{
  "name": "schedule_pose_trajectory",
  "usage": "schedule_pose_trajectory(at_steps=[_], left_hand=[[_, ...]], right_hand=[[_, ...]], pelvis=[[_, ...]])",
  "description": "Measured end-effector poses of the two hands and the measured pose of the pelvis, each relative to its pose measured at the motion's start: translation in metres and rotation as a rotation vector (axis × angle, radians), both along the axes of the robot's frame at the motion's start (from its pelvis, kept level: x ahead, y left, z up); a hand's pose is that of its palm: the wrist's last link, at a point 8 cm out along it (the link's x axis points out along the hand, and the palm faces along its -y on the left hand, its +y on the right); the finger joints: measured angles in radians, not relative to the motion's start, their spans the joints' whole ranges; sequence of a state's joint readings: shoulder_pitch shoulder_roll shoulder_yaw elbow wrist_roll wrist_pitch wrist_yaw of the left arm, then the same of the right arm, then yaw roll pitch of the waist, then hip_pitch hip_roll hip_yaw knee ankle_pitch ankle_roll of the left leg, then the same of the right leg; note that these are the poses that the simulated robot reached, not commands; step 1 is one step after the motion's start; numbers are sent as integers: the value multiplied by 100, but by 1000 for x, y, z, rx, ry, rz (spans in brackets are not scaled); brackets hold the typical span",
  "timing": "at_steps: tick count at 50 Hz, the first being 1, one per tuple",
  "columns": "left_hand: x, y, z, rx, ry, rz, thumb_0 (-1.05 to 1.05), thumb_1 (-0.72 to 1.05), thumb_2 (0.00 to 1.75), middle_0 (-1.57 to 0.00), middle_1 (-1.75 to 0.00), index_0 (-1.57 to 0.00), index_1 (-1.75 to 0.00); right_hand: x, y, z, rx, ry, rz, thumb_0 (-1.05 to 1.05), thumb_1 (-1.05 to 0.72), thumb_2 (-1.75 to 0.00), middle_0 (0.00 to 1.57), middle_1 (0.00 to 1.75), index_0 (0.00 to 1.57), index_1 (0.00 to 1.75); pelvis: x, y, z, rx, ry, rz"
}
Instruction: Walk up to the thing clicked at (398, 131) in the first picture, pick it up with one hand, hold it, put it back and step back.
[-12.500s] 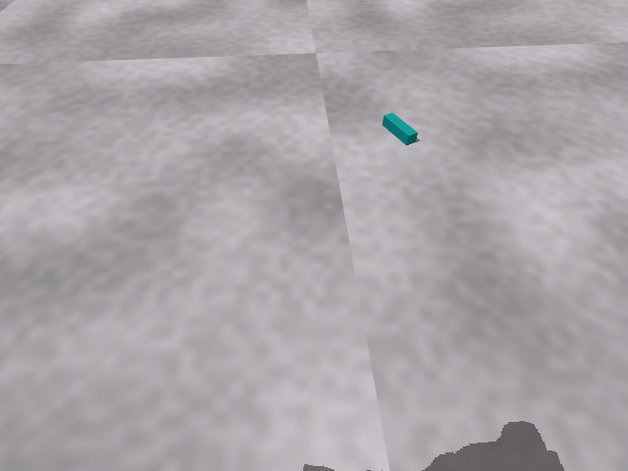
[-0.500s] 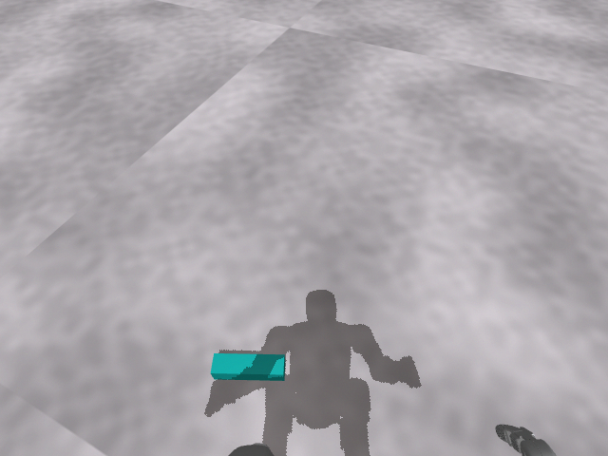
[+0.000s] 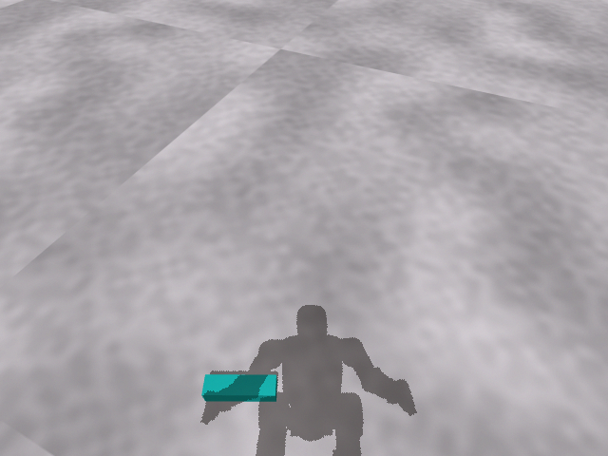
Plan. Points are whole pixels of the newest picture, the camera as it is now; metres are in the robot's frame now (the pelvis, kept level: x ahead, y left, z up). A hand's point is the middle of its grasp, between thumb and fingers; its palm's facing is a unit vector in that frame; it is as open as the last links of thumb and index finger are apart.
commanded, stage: stand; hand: left
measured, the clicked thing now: (240, 388) +0.45 +0.20 -0.75
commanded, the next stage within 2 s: none
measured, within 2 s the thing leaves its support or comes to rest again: neither
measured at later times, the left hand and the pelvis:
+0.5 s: hand out of the picture +0.12 +0.25 -0.16, palm faces -0.04 -0.94 -0.33, open 7.4 cm; pelvis +0.03 +0.00 +0.00, yaw -1 degrees
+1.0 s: hand out of the picture +0.11 +0.25 -0.16, palm faces -0.04 -0.94 -0.33, open 7.4 cm; pelvis +0.03 +0.00 +0.00, yaw -1 degrees
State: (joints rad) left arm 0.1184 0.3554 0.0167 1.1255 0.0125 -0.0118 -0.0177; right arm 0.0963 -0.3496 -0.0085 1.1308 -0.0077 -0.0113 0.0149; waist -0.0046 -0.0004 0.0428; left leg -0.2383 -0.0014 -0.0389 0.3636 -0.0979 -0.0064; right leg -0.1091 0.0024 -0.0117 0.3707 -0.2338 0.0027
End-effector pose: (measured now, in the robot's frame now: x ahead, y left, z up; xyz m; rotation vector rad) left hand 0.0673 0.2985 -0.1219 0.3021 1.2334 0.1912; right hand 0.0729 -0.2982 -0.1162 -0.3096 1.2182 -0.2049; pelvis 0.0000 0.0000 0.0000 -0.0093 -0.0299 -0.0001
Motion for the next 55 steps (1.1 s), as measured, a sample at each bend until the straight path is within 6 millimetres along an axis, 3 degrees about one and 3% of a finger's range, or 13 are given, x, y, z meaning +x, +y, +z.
schedule_pose_trajectory(at_steps=[12, 24, 55], left_hand=[[21, -4, -1, -3, 19, -8, 1, 91, 90, -21, -30, -20, -30], [45, -5, 2, -3, -21, -24, 1, 91, 90, -21, -30, -20, -30], [37, -1, 1, 4, 24, -14, 1, 91, 90, -21, -30, -20, -30]], right_hand=[[16, -1, 0, -3, 17, -16, 1, -91, -90, 21, 29, 20, 30], [35, 3, 3, -1, -17, -17, 0, -91, -90, 21, 29, 20, 30], [32, 4, 1, -1, 18, -26, 0, -91, -90, 21, 29, 20, 30]], pelvis=[[20, 0, 2, 7, 9, -13], [27, 2, 3, 7, 6, -19], [35, 4, 3, 12, 9, -19]])
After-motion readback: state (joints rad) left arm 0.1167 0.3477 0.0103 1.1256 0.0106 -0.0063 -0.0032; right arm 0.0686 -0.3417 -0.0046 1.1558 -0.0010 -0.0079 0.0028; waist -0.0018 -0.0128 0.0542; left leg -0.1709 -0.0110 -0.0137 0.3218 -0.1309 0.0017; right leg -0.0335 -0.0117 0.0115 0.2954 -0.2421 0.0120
